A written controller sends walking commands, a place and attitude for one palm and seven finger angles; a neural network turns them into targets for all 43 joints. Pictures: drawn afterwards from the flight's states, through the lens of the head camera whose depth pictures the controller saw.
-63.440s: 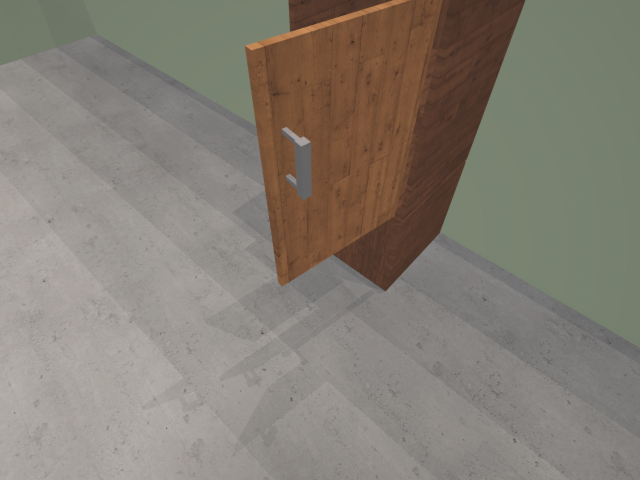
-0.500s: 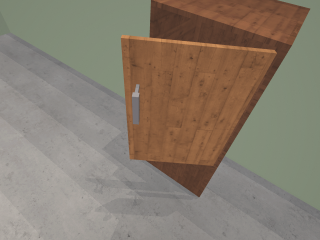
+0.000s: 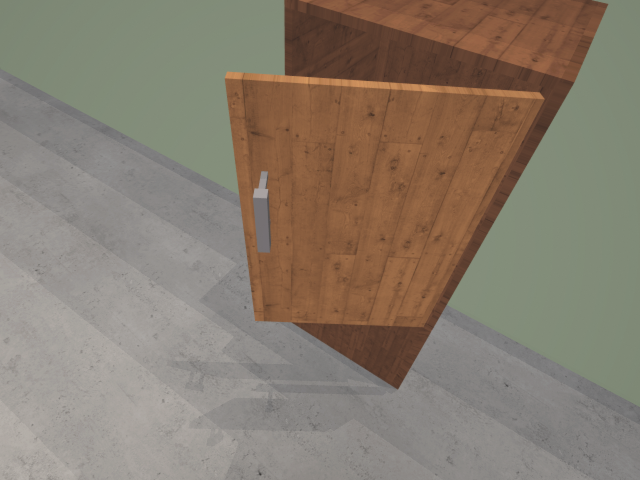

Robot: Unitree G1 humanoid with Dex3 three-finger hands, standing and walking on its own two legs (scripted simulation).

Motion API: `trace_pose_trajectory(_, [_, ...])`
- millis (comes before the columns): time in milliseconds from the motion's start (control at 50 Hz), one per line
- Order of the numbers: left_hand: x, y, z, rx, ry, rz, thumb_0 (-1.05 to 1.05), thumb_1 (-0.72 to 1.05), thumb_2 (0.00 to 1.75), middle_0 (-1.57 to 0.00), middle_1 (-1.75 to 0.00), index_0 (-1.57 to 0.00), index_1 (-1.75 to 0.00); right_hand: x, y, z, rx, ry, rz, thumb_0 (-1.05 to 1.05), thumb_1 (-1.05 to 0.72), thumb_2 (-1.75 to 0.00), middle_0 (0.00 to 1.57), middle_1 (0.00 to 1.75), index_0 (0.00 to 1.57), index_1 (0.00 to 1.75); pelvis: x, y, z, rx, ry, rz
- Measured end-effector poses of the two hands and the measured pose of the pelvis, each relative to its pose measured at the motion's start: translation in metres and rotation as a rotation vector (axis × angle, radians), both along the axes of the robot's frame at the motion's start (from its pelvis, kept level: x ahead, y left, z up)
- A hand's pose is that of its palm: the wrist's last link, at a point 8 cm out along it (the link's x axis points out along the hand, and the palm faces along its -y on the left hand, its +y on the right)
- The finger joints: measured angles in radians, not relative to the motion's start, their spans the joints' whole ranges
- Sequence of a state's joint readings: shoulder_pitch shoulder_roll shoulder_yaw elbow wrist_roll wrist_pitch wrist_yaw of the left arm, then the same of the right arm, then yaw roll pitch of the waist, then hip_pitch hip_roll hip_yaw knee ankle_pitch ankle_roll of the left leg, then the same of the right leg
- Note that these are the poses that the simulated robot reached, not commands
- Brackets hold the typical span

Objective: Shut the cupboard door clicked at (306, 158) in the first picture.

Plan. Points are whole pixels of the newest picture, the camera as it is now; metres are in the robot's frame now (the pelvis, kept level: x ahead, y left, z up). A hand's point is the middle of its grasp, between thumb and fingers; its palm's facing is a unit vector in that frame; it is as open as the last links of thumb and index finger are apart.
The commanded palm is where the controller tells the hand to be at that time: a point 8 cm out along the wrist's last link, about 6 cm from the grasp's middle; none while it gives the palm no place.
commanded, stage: look again from close up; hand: left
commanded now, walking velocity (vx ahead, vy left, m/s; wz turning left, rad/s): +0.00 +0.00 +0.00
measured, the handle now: (264, 212) +0.48 +0.12 +0.04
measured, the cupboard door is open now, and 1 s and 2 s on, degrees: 33 33 33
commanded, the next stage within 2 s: raise the hand and make a fist in 0.50 s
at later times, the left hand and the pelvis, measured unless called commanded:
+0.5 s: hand out of the picture -0.04 +0.12 -0.18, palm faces +0.04 -0.99 -0.13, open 7.4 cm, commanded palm none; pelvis +0.00 -0.02 +0.00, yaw +0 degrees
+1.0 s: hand (248, 442) +0.18 +0.10 -0.04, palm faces +0.03 -1.00 +0.08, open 6.2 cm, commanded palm +0.12 +0.17 -0.04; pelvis +0.00 -0.07 -0.07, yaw +3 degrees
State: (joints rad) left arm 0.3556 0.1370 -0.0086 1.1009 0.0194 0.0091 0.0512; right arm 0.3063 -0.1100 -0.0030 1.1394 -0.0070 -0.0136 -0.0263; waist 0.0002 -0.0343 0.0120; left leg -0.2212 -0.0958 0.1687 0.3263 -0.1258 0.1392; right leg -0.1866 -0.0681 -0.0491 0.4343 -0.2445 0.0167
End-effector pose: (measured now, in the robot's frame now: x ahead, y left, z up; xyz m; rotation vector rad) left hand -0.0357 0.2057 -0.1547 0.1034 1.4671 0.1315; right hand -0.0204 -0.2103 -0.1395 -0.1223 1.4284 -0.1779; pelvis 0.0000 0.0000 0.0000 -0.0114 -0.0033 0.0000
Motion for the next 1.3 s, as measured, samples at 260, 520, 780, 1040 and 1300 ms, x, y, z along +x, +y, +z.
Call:
trace_pose_trajectory(260, [-0.006, -0.016, 0.000, -0.018, 0.019, 0.007, 0.00, 0.90, 0.90, -0.20, -0.29, -0.20, -0.30, 0.001, -0.006, 0.000, 0.004, 0.003, -0.007, 0.01, -0.91, -0.90, 0.20, 0.30, 0.20, 0.30, 0.002, -0.007, 0.001, 0.003, -0.001, -0.005])
trace_pose_trajectory(520, [-0.007, -0.031, 0.003, -0.023, 0.020, 0.014, 0.00, 0.90, 0.89, -0.20, -0.29, -0.20, -0.30, 0.006, -0.018, -0.001, 0.005, -0.003, -0.001, 0.01, -0.91, -0.90, 0.20, 0.30, 0.20, 0.30, 0.005, -0.018, 0.001, 0.006, 0.001, -0.002])
trace_pose_trajectory(780, [0.154, 0.006, 0.123, 0.220, -0.869, 0.048, 0.06, 0.98, 0.89, -0.23, -0.33, -0.23, -0.34, 0.072, -0.074, 0.015, -0.068, -0.484, 0.131, 0.02, -0.93, -0.90, 0.20, 0.30, 0.20, 0.30, -0.001, -0.035, -0.012, 0.023, 0.002, 0.085])
trace_pose_trajectory(1040, [0.167, -0.042, 0.089, -0.091, -1.344, -0.020, 0.01, 0.91, 0.89, -0.44, -0.55, -0.44, -0.55, 0.233, -0.101, 0.051, -0.153, -0.923, 0.309, 0.01, -0.91, -0.90, 0.20, 0.30, 0.20, 0.30, -0.002, -0.069, -0.076, -0.004, 0.160, 0.059])
trace_pose_trajectory(1300, [0.198, -0.047, 0.143, -0.082, -1.561, -0.173, 0.01, 0.90, 0.90, -0.66, -0.80, -0.67, -0.81, 0.263, -0.036, -0.014, 0.063, -0.891, 0.358, 0.01, -0.90, -0.90, 0.20, 0.30, 0.20, 0.30, 0.001, -0.071, -0.097, -0.052, 0.252, 0.089])
